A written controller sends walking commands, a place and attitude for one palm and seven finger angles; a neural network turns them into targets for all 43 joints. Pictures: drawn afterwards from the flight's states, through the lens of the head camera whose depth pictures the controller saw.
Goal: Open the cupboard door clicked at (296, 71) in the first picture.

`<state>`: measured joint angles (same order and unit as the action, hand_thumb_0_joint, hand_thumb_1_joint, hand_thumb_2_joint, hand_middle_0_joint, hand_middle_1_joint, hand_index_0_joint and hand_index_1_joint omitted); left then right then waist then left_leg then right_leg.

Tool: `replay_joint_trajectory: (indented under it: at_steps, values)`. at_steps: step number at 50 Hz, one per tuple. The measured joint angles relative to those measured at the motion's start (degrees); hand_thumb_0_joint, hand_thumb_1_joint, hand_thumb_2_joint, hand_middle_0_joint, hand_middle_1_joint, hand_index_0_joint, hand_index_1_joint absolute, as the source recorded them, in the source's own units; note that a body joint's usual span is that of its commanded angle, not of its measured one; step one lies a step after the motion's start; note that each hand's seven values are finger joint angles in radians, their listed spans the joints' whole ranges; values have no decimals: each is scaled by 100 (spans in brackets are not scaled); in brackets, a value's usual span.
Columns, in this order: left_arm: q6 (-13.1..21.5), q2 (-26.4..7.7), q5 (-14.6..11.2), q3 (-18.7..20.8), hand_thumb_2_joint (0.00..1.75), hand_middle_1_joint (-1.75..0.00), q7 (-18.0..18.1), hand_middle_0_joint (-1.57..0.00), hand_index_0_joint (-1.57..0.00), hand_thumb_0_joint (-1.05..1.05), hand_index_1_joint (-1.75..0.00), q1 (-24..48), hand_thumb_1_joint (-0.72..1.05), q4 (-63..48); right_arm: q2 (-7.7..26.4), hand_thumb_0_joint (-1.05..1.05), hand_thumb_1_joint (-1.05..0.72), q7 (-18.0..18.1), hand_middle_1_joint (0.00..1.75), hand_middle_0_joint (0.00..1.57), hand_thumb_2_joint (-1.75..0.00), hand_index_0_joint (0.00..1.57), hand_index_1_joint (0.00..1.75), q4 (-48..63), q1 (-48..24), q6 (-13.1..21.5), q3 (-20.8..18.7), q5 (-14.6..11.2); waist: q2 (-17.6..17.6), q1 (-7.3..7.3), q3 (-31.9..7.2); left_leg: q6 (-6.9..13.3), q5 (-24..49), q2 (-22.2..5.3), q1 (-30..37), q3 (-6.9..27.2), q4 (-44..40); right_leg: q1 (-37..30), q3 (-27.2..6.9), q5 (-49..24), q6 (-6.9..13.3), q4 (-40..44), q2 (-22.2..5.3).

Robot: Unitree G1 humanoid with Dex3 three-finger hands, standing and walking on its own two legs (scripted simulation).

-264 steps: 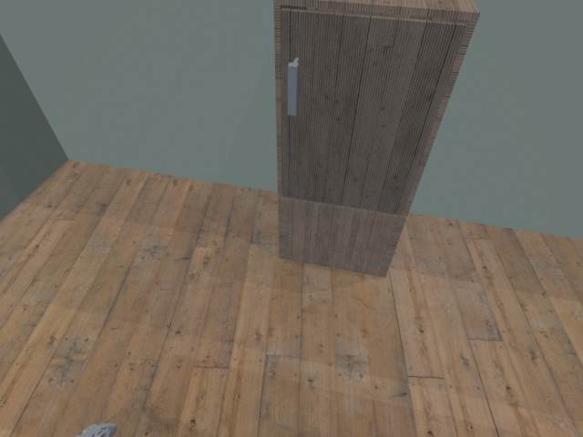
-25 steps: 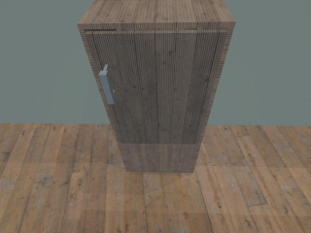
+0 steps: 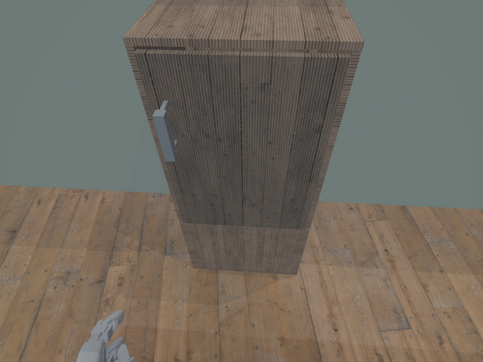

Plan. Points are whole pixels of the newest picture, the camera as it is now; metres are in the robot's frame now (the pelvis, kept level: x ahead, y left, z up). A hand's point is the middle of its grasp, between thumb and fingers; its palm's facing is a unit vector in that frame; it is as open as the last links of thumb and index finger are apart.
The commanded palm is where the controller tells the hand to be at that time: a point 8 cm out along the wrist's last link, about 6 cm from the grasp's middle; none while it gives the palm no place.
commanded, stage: raise the hand with hooked fingers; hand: left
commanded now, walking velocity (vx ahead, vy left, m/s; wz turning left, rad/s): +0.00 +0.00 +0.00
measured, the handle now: (168, 131) +0.58 +0.21 +0.06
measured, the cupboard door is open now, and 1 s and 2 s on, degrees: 0 0 0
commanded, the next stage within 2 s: move the hooked fingers beside the handle in 1.96 s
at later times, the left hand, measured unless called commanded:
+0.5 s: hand (121, 333) +0.17 +0.20 +0.00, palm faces -0.02 -1.00 -0.09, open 9.9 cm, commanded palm +0.15 +0.26 -0.01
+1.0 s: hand (93, 291) +0.22 +0.25 +0.02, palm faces -0.04 -1.00 -0.07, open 12.9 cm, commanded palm +0.19 +0.31 +0.03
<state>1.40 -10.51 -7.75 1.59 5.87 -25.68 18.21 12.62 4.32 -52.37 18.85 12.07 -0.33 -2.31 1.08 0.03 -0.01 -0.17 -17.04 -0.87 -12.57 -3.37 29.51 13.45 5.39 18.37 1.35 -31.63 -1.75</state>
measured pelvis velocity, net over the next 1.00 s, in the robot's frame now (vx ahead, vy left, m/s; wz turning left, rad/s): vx -0.03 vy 0.03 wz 0.00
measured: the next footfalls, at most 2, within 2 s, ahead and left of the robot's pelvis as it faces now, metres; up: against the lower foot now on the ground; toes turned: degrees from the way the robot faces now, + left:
none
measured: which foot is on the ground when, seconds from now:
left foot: down 0.00-1.00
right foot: down 0.00-1.00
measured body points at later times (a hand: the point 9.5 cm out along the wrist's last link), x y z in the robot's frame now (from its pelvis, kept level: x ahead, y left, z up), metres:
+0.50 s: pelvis -0.04 -0.01 -0.07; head +0.01 +0.00 +0.37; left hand +0.16 +0.25 +0.00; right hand +0.17 -0.22 -0.14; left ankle -0.02 +0.12 -0.73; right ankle -0.02 -0.10 -0.73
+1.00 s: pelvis -0.03 +0.03 -0.04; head +0.01 +0.04 +0.41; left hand +0.22 +0.31 +0.03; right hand +0.13 -0.23 -0.10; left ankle -0.02 +0.12 -0.73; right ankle -0.02 -0.10 -0.73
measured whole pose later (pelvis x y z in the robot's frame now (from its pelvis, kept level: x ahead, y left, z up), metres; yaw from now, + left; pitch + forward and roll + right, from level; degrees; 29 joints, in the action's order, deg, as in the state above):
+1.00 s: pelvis -0.03 +0.03 -0.04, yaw +0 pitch +8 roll -2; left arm 16.2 -19.7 -17.8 16.8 -22.6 -10.9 8.1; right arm 16.0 4.6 -33.1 15.3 15.3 0.9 -2.4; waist 0.2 -0.8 -3.9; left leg 1.8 -24.8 -1.7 -35.7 -1.8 52.4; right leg 33.8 5.9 23.1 0.0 -49.1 -2.0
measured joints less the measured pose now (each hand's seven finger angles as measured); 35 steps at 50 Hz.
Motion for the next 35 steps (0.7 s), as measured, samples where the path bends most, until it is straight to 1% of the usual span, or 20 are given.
replay_joint_trajectory:
  at_steps: [2, 4, 6, 8, 9, 10, 12, 14, 15, 17, 20, 22, 24, 25, 27, 29, 31, 32, 33, 35]
  values:
    - [446, 30, -93, 130, 87, -33, -144, -20, -20, 3, -33, 274, 89, -607, 177, 1, -92, 16, 30, 20, -90, 20, 30, 345, -182, 203, -84, 31, 83, -102, -160, 5, -60, 15, -300, 90, 255, 238, 87, 69, 1, -202, -34]
    - [1109, 29, -189, 350, 86, -35, -480, -20, -21, 2, -35, 668, 85, -752, 273, 1, -92, -28, 30, 20, -90, 20, 30, 714, -440, 316, -168, 93, 67, -158, -354, -9, -156, 9, -740, 97, 600, 693, 87, 183, 23, -574, -56]
    - [1835, 8, -360, 571, 84, -37, -1012, -20, -21, 2, -38, 933, 81, -727, 281, 1, -92, -129, 30, 20, -90, 20, 30, 1075, -710, 385, -246, 145, -66, -156, -522, -42, -297, -33, -1243, 38, 1019, 1254, 18, 333, 63, -1049, -47]
    - [2470, -17, -528, 742, 82, -40, -1719, -21, -21, 1, -40, 999, 76, -624, 273, 1, -91, -266, 30, 20, -90, 20, 30, 1450, -923, 405, -320, 148, -233, -135, -584, -85, -465, -81, -1677, 6, 1456, 1725, -35, 491, 109, -1512, -24]
    - [2700, -36, -586, 801, 82, -41, -2073, -21, -21, 1, -41, 961, 74, -553, 284, 1, -91, -323, 30, 20, -90, 20, 30, 1631, -1000, 404, -345, 143, -306, -126, -601, -113, -548, -99, -1879, 12, 1672, 1931, -43, 571, 132, -1729, -18]
    - [2831, -61, -614, 849, 81, -43, -2382, -21, -21, 0, -43, 880, 71, -489, 302, 1, -91, -363, 30, 20, -90, 20, 30, 1802, -1058, 389, -365, 131, -371, -106, -615, -135, -630, -113, -2065, 23, 1875, 2119, -45, 650, 149, -1931, -13]
    - [2799, -113, -663, 924, 79, -46, -2798, -22, -22, 0, -46, 617, 67, -439, 347, 1, -91, -390, 30, 20, -90, 20, 30, 2099, -1121, 317, -399, 112, -462, -44, -624, -150, -771, -133, -2368, 59, 2231, 2406, -31, 789, 178, -2264, -7]
    - [2607, -147, -729, 988, 77, -48, -2938, -22, -22, 0, -49, 301, 62, -495, 388, 1, -91, -366, 30, 20, -90, 20, 30, 2328, -1117, 241, -424, 98, -474, 36, -614, -154, -889, -152, -2598, 130, 2525, 2579, 30, 897, 194, -2490, -4]
    - [2544, -149, -756, 1024, 76, -50, -2910, -22, -23, 1, -50, 153, 59, -561, 397, 1, -91, -345, 30, 20, -90, 20, 30, 2400, -1100, 227, -432, 97, -451, 79, -603, -150, -940, -161, -2691, 178, 2653, 2632, 74, 937, 195, -2569, 0]
    - [2541, -143, -801, 1094, 74, -53, -2741, -23, -23, 1, -53, -66, 54, -805, 387, 1, -91, -291, 30, 20, -90, 20, 30, 2456, -1048, 233, -413, 119, -375, 171, -582, -136, -1031, -181, -2865, 288, 2893, 2714, 176, 995, 196, -2692, 13]
    - [2809, -186, -842, 1168, 71, -57, -2523, -23, -23, 1, -57, -49, 47, -1284, 302, 1, -91, -220, 30, 20, -90, 20, 30, 2328, -979, 275, -266, 149, -264, 288, -565, -124, -1133, -203, -3129, 437, 3215, 2857, 314, 1055, 198, -2863, 28]
    - [2955, -239, -892, 1135, 69, -60, -2546, -23, -23, 1, -60, 207, 42, -1512, 217, 1, -91, -184, 30, 20, -90, 20, 30, 2177, -953, 297, -108, 143, -163, 311, -534, -117, -1171, -212, -3271, 519, 3382, 2931, 388, 1066, 198, -2942, 36]
    - [2904, -337, -903, 1056, 67, -63, -2708, -23, -24, 1, -63, 614, 37, -1580, 112, 1, -91, -158, 30, 20, -90, 20, 30, 2032, -929, 293, 63, 117, -58, 281, -488, -103, -1178, -217, -3368, 561, 3482, 2986, 426, 1046, 191, -2979, 41]
    - [2782, -406, -890, 1020, 66, -65, -2810, -23, -24, 1, -65, 826, 35, -1557, 47, 1, -91, -147, 30, 20, -90, 20, 30, 1970, -908, 276, 140, 101, -17, 245, -472, -98, -1165, -218, -3392, 559, 3490, 3006, 423, 1023, 184, -2972, 43]
    - [2362, -563, -873, 996, 64, -68, -3015, -24, -24, 1, -68, 1179, 30, -1418, -90, 1, -91, -130, 30, 20, -90, 20, 30, 1885, -832, 203, 265, 61, 38, 141, -450, -79, -1112, -225, -3368, 506, 3414, 3004, 373, 946, 161, -2893, 51]
    - [1807, -694, -914, 1048, 62, -71, -3126, -24, -25, 1, -71, 1344, 26, -1256, -196, 1, -91, -118, 30, 20, -90, 20, 30, 1876, -694, 94, 338, 26, 67, 12, -443, -47, -1034, -226, -3246, 404, 3229, 2935, 277, 846, 119, -2737, 56]
    - [1350, -740, -1013, 1167, 60, -74, -3058, -25, -25, 1, -74, 1304, 21, -1189, -246, 1, -90, -106, 30, 20, -90, 20, 30, 1906, -512, 15, 355, 8, 74, -106, -456, -1, -947, -216, -3063, 284, 2983, 2814, 167, 742, 69, -2535, 53]
    - [1215, -728, -1079, 1247, 59, -75, -2974, -25, -25, 0, -75, 1238, 19, -1188, -247, 1, -90, -99, 30, 20, -90, 20, 30, 1920, -417, -2, 342, 8, 72, -144, -464, 21, -906, -212, -2965, 229, 2860, 2744, 116, 692, 48, -2429, 55]
    - [1147, -704, -1132, 1331, 58, -77, -2867, -25, -26, 0, -77, 1157, 17, -1209, -233, 1, -90, -95, 30, 20, -90, 20, 30, 1932, -323, -7, 320, 10, 64, -167, -475, 39, -871, -207, -2874, 181, 2747, 2677, 71, 647, 29, -2331, 56]
    - [1202, -649, -1169, 1491, 56, -80, -2621, -26, -26, 0, -80, 993, 12, -1292, -166, 1, -90, -99, 30, 20, -90, 20, 30, 1938, -154, 16, 256, 21, 38, -179, -500, 67, -816, -190, -2740, 120, 2575, 2567, 16, 579, -2, -2173, 48]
